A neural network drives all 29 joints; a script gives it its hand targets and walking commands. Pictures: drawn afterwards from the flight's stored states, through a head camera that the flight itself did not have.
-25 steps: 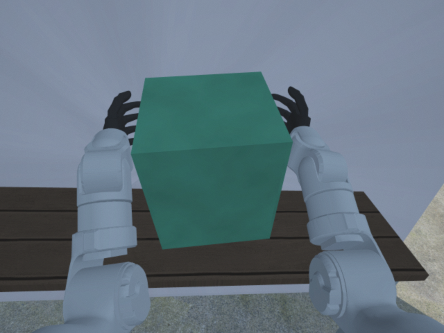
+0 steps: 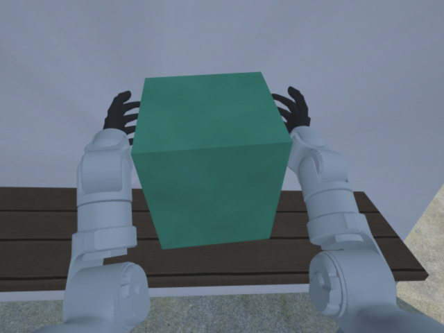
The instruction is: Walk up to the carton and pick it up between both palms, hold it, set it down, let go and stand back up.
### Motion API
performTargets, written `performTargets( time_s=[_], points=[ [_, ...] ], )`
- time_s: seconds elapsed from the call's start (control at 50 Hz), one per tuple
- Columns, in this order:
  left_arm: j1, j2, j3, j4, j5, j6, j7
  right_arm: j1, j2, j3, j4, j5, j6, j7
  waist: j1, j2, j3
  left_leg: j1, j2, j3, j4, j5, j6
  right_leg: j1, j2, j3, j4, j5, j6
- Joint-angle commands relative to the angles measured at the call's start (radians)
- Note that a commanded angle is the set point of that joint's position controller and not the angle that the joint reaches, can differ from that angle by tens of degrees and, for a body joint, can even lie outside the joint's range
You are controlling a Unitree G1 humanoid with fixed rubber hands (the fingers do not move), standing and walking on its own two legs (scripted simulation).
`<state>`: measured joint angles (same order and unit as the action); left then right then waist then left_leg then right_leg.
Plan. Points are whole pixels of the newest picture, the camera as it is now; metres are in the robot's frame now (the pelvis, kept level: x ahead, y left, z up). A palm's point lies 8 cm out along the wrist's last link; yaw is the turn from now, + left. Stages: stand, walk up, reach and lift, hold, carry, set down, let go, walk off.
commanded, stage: hold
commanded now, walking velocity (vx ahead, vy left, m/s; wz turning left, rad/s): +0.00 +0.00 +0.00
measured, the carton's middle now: (210, 162) +0.38 +0.00 +0.19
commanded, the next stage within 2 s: set down in 0.10 s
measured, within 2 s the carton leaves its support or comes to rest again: neither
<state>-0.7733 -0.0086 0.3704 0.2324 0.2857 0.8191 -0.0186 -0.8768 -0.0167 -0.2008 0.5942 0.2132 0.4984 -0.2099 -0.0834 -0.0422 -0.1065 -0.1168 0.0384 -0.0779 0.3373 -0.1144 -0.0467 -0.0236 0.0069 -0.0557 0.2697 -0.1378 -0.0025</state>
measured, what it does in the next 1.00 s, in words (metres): stands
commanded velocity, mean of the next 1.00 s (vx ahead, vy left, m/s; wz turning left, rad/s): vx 0.00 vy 0.00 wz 0.00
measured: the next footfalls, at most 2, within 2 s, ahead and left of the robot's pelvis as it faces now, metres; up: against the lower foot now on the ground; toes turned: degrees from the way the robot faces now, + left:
none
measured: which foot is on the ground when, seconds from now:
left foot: down 0.00-1.00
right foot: down 0.00-1.00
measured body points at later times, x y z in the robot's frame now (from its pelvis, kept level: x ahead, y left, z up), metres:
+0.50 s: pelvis +0.00 +0.00 +0.00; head -0.08 +0.03 +0.44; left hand +0.38 +0.17 +0.28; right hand +0.38 -0.14 +0.29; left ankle +0.05 +0.14 -0.75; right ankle +0.01 -0.12 -0.75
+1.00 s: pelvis +0.01 +0.00 +0.00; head -0.04 +0.03 +0.45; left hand +0.40 +0.17 +0.22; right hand +0.42 -0.13 +0.22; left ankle +0.05 +0.14 -0.75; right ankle +0.01 -0.12 -0.75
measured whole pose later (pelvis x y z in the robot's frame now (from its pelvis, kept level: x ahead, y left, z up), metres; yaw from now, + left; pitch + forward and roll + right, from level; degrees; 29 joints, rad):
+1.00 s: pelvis +0.01 +0.00 +0.00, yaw +0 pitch -7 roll -1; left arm -0.76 -0.03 0.39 0.34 0.38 0.49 -0.04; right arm -0.87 -0.02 -0.20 0.86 0.02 0.01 -0.10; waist -0.04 -0.04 0.03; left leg -0.08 0.04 -0.08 0.33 -0.12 -0.04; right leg 0.01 0.00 -0.06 0.27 -0.15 0.00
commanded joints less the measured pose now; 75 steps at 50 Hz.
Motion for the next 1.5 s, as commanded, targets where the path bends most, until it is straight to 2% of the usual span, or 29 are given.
performTargets(
  time_s=[0.0,0.08,0.1,0.12,0.18,0.26,0.34,0.4,0.48,0.56,0.72,0.8,0.92,1.04,1.2,1.36,1.48],
  points=[
    [-0.724,-0.479,-0.487,-0.105,-0.163,-0.049,-0.150,-0.750,0.483,0.430,-0.162,0.126,0.003,0.093,-0.051,0.108,-0.262,0.122,-0.096,0.092,-0.051,0.101,0.000,0.086,0.045,0.018,-0.018,0.110,0.060],
    [-0.724,-0.479,-0.486,-0.102,-0.162,-0.049,-0.150,-0.749,0.482,0.429,-0.159,0.126,0.003,0.093,-0.051,0.109,-0.260,0.120,-0.096,0.093,-0.052,0.099,0.000,0.086,0.045,0.017,-0.018,0.108,0.060],
    [-0.723,-0.473,-0.479,-0.096,-0.155,-0.056,-0.164,-0.744,0.564,0.506,-0.247,0.178,-0.007,0.105,-0.022,0.066,-0.315,0.142,-0.109,0.080,-0.039,0.148,0.034,0.141,0.043,0.021,-0.037,0.133,0.052],
    [-0.713,-0.467,-0.478,-0.095,-0.152,-0.053,-0.164,-0.734,0.562,0.506,-0.246,0.178,-0.001,0.102,-0.033,0.061,-0.313,0.149,-0.108,0.073,-0.033,0.156,0.036,0.136,0.042,0.021,-0.039,0.154,0.056],
    [-0.715,-0.466,-0.449,-0.075,-0.133,-0.062,-0.174,-0.731,0.550,0.484,-0.227,0.157,-0.005,0.103,-0.038,0.067,-0.282,0.146,-0.109,0.074,-0.041,0.122,0.038,0.117,0.041,0.019,-0.046,0.124,0.059],
    [-0.747,-0.463,-0.408,-0.061,-0.110,-0.094,-0.185,-0.739,0.524,0.424,-0.169,0.101,-0.046,0.117,-0.037,0.072,-0.260,0.149,-0.103,0.077,-0.054,0.071,0.038,0.099,0.038,0.011,-0.045,0.064,0.058],
    [-0.754,-0.453,-0.352,-0.051,-0.069,-0.138,-0.194,-0.765,0.484,0.366,-0.128,0.039,-0.125,0.131,-0.020,0.067,-0.245,0.173,-0.097,0.089,-0.064,0.050,0.041,0.106,0.035,-0.001,-0.040,0.032,0.057],
    [-0.723,-0.427,-0.285,0.009,-0.019,-0.179,-0.208,-0.757,0.470,0.318,-0.097,-0.024,-0.210,0.150,0.011,0.052,-0.196,0.173,-0.092,0.110,-0.086,-0.008,0.055,0.100,0.022,-0.013,-0.046,-0.033,0.057],
    [-0.634,-0.397,-0.194,0.134,0.063,-0.224,-0.230,-0.680,0.445,0.228,0.003,-0.132,-0.323,0.191,0.060,0.033,-0.115,0.154,-0.082,0.148,-0.119,-0.096,0.075,0.069,0.004,-0.037,-0.059,-0.145,0.049],
    [-0.606,-0.408,-0.200,0.142,0.073,-0.274,-0.221,-0.665,0.405,0.193,0.021,-0.183,-0.429,0.213,0.069,0.018,-0.137,0.173,-0.074,0.163,-0.111,-0.048,0.070,0.077,0.007,-0.059,-0.051,-0.103,0.048],
    [-0.524,-0.472,-0.324,0.091,0.023,-0.359,-0.176,-0.613,0.359,0.230,0.036,-0.207,-0.562,0.224,0.060,0.035,-0.274,0.250,-0.057,0.162,-0.049,0.171,0.028,0.108,0.025,-0.080,-0.026,0.063,0.038],
    [-0.504,-0.488,-0.360,0.064,0.003,-0.375,-0.156,-0.580,0.346,0.248,0.054,-0.203,-0.579,0.226,0.056,0.045,-0.290,0.268,-0.052,0.154,-0.031,0.239,0.013,0.106,0.032,-0.082,-0.024,0.097,0.035],
    [-0.510,-0.492,-0.377,0.034,-0.014,-0.382,-0.132,-0.577,0.359,0.277,0.052,-0.183,-0.576,0.231,0.069,0.054,-0.294,0.268,-0.049,0.148,-0.020,0.270,0.005,0.098,0.035,-0.076,-0.023,0.105,0.035],
    [-0.511,-0.484,-0.348,0.066,-0.003,-0.382,-0.119,-0.585,0.356,0.257,0.076,-0.189,-0.568,0.244,0.090,0.058,-0.265,0.249,-0.046,0.155,-0.042,0.206,0.009,0.066,0.033,-0.072,-0.035,0.036,0.034],
    [-0.520,-0.476,-0.304,0.124,0.013,-0.390,-0.109,-0.591,0.328,0.172,0.135,-0.238,-0.569,0.270,0.099,0.064,-0.217,0.211,-0.039,0.165,-0.080,0.102,0.012,0.013,0.030,-0.080,-0.048,-0.078,0.031],
    [-0.528,-0.509,-0.330,0.131,-0.002,-0.430,-0.092,-0.605,0.324,0.136,0.166,-0.263,-0.605,0.276,0.091,0.079,-0.262,0.229,-0.035,0.170,-0.061,0.175,-0.005,-0.004,0.035,-0.092,-0.042,-0.037,0.024],
    [-0.499,-0.515,-0.316,0.147,0.007,-0.446,-0.081,-0.597,0.330,0.147,0.181,-0.262,-0.617,0.281,0.115,0.082,-0.269,0.230,-0.033,0.175,-0.051,0.226,-0.009,-0.007,0.038,-0.092,-0.041,-0.010,0.020]
  ],
)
